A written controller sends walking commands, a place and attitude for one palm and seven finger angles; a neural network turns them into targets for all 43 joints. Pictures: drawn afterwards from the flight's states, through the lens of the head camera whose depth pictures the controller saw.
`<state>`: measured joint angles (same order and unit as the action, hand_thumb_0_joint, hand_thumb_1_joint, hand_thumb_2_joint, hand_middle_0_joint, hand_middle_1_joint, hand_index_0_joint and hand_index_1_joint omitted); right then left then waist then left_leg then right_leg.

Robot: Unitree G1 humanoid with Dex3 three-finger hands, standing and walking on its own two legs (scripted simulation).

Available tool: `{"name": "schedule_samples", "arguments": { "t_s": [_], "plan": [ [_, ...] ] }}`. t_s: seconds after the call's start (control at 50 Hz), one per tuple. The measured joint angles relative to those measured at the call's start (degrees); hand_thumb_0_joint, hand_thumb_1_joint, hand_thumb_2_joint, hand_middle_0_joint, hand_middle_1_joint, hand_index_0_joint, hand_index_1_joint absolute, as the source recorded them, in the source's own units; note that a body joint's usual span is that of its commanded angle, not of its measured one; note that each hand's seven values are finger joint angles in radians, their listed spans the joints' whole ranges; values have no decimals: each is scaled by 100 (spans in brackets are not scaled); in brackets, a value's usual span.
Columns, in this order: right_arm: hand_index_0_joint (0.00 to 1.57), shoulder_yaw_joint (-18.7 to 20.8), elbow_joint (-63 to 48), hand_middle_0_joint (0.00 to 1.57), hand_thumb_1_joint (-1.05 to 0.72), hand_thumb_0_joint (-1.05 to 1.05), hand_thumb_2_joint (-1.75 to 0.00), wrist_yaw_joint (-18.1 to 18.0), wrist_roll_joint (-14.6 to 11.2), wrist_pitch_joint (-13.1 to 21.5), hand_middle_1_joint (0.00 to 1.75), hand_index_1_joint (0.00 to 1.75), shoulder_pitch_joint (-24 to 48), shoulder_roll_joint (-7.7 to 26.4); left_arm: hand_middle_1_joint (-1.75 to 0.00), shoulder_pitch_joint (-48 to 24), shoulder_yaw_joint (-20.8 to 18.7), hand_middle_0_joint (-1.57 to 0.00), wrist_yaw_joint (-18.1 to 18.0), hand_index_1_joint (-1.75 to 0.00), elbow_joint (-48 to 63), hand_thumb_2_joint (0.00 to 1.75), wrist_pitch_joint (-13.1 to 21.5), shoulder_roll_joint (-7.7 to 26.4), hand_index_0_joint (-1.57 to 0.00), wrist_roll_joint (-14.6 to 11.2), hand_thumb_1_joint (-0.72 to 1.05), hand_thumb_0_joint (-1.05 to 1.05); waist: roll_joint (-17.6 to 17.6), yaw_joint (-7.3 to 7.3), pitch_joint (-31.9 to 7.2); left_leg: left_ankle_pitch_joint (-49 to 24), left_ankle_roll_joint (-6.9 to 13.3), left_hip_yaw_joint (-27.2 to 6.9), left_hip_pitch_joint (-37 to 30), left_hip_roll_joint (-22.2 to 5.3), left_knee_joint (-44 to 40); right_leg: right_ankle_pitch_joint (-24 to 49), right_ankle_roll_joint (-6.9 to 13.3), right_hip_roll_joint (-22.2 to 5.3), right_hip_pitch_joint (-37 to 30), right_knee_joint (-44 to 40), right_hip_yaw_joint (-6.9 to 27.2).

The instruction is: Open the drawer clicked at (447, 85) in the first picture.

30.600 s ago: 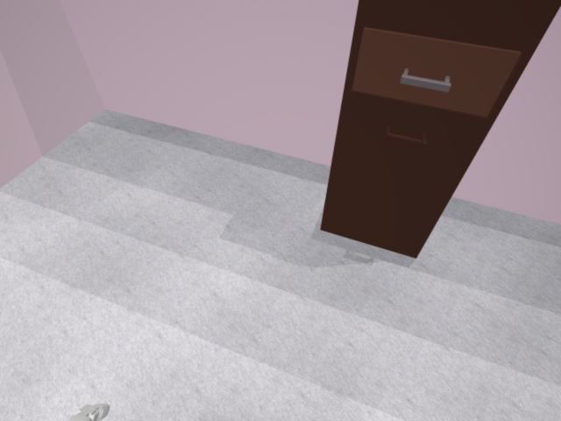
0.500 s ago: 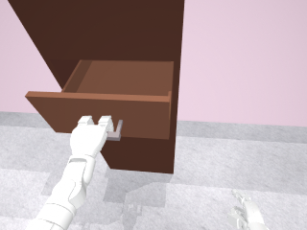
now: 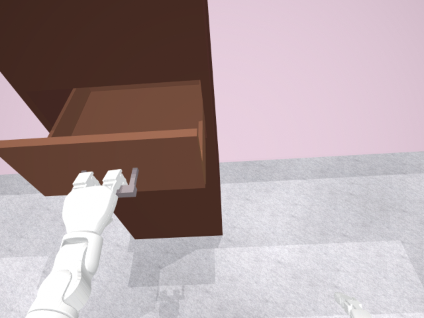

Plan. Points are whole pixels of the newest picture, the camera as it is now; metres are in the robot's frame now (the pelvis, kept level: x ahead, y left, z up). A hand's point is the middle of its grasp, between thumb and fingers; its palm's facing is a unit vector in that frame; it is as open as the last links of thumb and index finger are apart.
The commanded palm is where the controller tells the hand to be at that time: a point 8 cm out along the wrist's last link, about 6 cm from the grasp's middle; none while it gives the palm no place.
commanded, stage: pull the drawer open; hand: left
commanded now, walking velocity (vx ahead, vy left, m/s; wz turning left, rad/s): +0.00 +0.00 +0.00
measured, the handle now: (106, 183) +0.36 +0.24 +0.05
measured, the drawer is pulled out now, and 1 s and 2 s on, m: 0.17 0.30 0.30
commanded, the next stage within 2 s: open the thumb to release the handle in 0.80 s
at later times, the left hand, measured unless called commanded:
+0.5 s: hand (91, 275) +0.19 +0.22 +0.02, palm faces +0.04 -0.10 -0.99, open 5.5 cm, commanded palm +0.14 +0.24 +0.07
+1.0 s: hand (83, 285) +0.18 +0.23 +0.02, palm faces +0.07 -0.05 -1.00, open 5.4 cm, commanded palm +0.15 +0.24 +0.07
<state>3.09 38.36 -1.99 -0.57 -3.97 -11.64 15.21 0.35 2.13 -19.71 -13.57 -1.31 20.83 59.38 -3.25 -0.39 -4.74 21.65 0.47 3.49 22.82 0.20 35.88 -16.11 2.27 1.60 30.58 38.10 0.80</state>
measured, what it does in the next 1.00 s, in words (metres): stands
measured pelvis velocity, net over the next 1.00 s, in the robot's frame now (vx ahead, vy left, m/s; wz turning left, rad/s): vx -0.01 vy -0.01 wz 0.02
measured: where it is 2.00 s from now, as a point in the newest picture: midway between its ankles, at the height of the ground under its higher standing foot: outside the picture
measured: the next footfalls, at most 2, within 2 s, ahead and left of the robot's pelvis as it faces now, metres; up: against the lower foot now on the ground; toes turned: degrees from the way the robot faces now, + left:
none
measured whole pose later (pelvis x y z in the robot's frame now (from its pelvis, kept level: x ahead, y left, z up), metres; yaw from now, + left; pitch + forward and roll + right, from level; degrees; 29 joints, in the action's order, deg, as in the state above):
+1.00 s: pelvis -0.01 -0.01 -0.01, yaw +1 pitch +6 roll +1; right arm 1.2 36.1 -1.8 1.3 -3.9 -6.1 13.7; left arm 27.4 3.7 -25.8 8.0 0.3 21.2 60.4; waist -3.5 -4.6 -4.0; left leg 24.6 0.1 2.2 23.7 0.3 42.0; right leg -19.3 2.7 1.3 30.9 43.9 -0.5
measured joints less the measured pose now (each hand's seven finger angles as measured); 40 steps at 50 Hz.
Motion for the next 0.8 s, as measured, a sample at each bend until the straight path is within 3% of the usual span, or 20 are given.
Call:
{"name": "schedule_samples", "arguments": {
  "t_s": [0.18,0.46,0.64,0.8],
  "plan": [
    [20,-40,-191,20,-91,1,-90,86,12,58,30,30,307,-27,-132,1329,84,-28,-83,-131,1235,79,-220,-67,-38,-17,78,3,3,-29,-17,86,17,86,-164,-16,-14,-72,-23,31,-116,25,87],
    [20,-288,-488,20,-90,1,-90,333,124,116,30,30,823,-283,-132,2936,344,-28,-289,-132,2544,81,65,-148,-39,187,76,3,-19,-469,-79,369,21,-36,-156,0,320,-381,-36,-3,-158,330,-28],
    [20,-419,-549,20,-90,1,-90,391,187,91,30,30,799,-350,-133,3567,264,-29,-459,-133,2935,82,289,-54,-40,172,75,3,1,-576,-82,478,-1,-60,-18,-30,542,-470,-13,21,-34,519,-56],
    [21,-327,-409,20,-90,1,-90,259,223,-1,30,30,662,-281,-133,3402,165,-31,-608,-133,2755,83,361,63,-39,200,75,1,24,-533,-20,456,-19,-75,98,-29,651,-447,16,16,77,622,-72]
  ]
}}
